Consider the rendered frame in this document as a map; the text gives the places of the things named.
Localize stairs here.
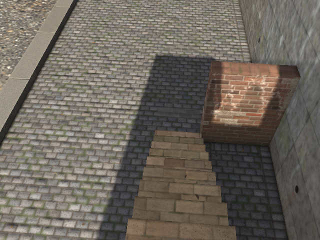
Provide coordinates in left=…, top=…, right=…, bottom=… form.
left=125, top=130, right=237, bottom=240

